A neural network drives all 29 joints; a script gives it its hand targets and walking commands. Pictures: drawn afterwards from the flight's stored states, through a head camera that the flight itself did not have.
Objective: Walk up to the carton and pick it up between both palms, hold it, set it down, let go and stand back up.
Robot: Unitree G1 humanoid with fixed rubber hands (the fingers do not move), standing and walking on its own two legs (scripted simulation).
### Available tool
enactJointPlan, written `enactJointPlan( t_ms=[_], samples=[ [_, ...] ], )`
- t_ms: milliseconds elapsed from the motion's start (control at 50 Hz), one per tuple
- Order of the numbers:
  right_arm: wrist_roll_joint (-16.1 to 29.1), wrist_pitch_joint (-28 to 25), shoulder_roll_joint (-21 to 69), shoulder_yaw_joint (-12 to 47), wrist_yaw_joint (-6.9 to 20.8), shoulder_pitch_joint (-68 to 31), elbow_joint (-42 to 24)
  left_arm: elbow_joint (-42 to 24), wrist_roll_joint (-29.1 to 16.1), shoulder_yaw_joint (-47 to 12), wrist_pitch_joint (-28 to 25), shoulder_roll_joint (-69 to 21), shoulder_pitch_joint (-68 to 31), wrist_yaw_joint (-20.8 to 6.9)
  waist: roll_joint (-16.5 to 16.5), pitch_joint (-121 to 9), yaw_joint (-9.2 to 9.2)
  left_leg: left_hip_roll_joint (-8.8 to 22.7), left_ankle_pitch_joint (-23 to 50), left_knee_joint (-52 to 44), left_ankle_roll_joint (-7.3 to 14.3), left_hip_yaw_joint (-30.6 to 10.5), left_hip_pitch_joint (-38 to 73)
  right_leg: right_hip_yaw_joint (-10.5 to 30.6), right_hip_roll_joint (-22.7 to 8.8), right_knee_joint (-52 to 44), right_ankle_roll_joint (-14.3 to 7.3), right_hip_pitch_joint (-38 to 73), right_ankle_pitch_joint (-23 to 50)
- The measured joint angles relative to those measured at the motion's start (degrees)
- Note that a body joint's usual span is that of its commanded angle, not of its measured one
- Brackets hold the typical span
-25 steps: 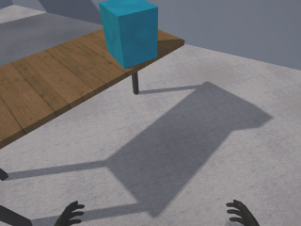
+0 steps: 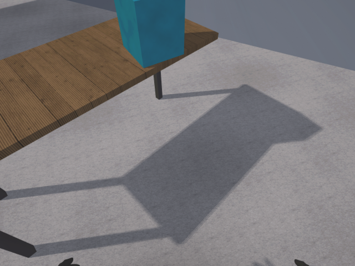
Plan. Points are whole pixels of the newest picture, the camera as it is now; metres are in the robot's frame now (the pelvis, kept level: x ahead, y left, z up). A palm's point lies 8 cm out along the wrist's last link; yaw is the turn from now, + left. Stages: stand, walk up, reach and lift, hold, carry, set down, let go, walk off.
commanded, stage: stand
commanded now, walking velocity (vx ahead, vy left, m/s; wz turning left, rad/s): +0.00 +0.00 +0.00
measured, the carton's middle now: (150, 21) +1.00 +0.13 +0.07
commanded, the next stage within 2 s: none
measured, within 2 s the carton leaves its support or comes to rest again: neither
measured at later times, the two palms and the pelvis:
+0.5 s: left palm out of the picture +0.07 +0.31 -0.10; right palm out of the picture +0.08 -0.28 -0.09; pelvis -0.01 +0.01 +0.02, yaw +0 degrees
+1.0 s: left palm out of the picture +0.04 +0.31 -0.09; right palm out of the picture +0.07 -0.28 -0.08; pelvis -0.01 +0.01 +0.04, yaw +1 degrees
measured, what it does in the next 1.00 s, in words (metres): stands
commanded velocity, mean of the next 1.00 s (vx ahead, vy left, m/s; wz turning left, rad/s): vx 0.00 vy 0.00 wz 0.00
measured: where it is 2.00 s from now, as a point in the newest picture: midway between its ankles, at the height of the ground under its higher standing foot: outside the picture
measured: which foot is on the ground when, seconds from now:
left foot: down 0.00-1.00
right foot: down 0.00-1.00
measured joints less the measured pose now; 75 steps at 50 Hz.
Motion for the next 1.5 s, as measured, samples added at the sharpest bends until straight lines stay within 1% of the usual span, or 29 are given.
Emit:
enactJointPlan(
  t_ms=[220, 300, 420, 520, 820, 940, 1060, 1140, 1260, 1360, 1500],
  samples=[
    [0.3, -0.2, 0.2, 0.9, -0.4, -0.9, 4.0, 4.1, -0.3, -0.6, 0.0, 0.6, -1.5, 0.1, -0.3, -0.8, -0.09, 0.0, 1.3, -2.8, 0.2, 0.0, 2.3, 0.0, 0.0, -3.2, 0.3, 2.5, 1.6],
    [0.2, -0.1, 0.0, 1.3, -0.3, -1.3, 5.5, 5.1, -0.6, -0.6, 0.0, 1.0, -2.1, 0.3, -0.8, -0.5, 0.37, -0.2, 2.5, -4.5, 0.4, 0.2, 3.3, 0.2, -0.2, -4.9, 0.6, 3.4, 2.7],
    [0.4, 0.2, -0.6, 1.1, -0.3, -2.3, 7.6, 7.7, -0.2, -0.5, 0.6, 1.4, -2.4, 0.1, -0.5, 0.0, 0.13, -0.2, 4.4, -7.3, 0.7, -0.1, 4.7, -0.1, -0.3, -8.5, 0.9, 5.3, 5.0],
    [0.4, 0.0, -0.8, 1.5, -0.3, -2.7, 9.5, 9.6, -0.5, -0.9, 0.4, 1.4, -2.4, -0.1, -0.3, -0.2, 0.7, -0.3, 5.8, -9.7, 0.8, -0.1, 6.1, -0.1, -0.3, -11.3, 1.1, 7.0, 6.5],
    [0.5, 0.2, -0.1, 1.7, 0.3, -4.3, 12.3, 13.8, -0.6, -1.5, -0.1, 0.2, -2.4, -0.3, 0.2, -0.8, 1.0, -0.9, 10.7, -18.2, 1.1, -0.3, 10.2, -0.3, -0.9, -19.4, 1.4, 11.1, 11.0],
    [0.5, 0.2, -0.3, 1.4, 0.6, -4.2, 13.0, 14.8, -0.4, -1.4, -0.2, 0.6, -2.1, -0.5, 0.3, -0.7, 0.45, -0.9, 11.5, -19.7, 1.1, -0.7, 10.6, -0.6, -0.9, -21.4, 1.5, 11.8, 12.0],
    [0.4, 0.4, -0.7, 1.3, 0.2, -3.7, 14.2, 14.8, -0.6, -1.3, 0.0, 0.9, -2.5, -0.3, 0.2, -0.8, 0.85, -1.0, 12.0, -20.9, 1.1, -0.8, 10.8, -0.7, -1.1, -22.5, 1.6, 12.1, 12.4],
    [0.7, 0.2, -0.7, 1.6, 0.1, -4.0, 14.7, 15.1, -0.6, -1.3, 0.0, 1.0, -2.9, -0.5, 0.2, -0.8, 0.62, -1.1, 11.9, -21.1, 1.1, -1.0, 11.2, -0.8, -1.1, -22.9, 1.6, 12.6, 12.3],
    [0.4, 0.2, -0.3, 1.8, -0.3, -4.5, 14.9, 15.1, -0.9, -1.3, -0.2, 0.6, -3.7, -0.4, 0.3, -1.1, 0.86, -1.0, 11.9, -21.7, 1.2, -1.0, 11.8, -0.8, -1.1, -24.0, 1.7, 13.5, 12.6],
    [0.6, 0.0, 0.0, 1.6, -0.2, -5.1, 14.4, 15.3, -0.6, -1.1, 0.1, 0.2, -3.8, -0.3, 0.4, -1.4, 0.47, -1.2, 11.9, -22.1, 1.3, -0.9, 12.0, -0.7, -1.2, -24.3, 1.9, 13.6, 12.6],
    [0.9, 0.2, -0.2, 1.6, -0.2, -4.8, 14.4, 15.1, -0.6, -1.2, 0.2, 0.1, -4.0, -0.2, 0.1, -1.4, 1.04, -1.6, 12.0, -22.9, 1.5, -0.7, 12.7, -0.5, -1.7, -23.9, 2.1, 13.7, 12.0]
  ],
)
